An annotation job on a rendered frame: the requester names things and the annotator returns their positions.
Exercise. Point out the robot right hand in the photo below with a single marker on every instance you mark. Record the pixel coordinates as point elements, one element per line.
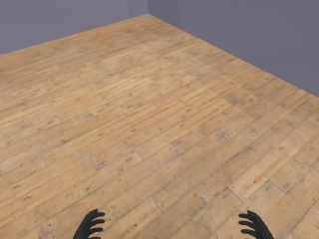
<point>261,230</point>

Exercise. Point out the robot left hand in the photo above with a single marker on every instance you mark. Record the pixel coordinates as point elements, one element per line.
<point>84,231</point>

